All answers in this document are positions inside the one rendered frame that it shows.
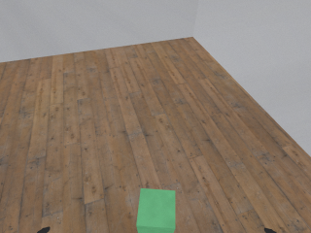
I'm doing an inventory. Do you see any carton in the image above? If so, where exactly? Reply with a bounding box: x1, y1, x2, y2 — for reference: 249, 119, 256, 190
136, 188, 176, 233

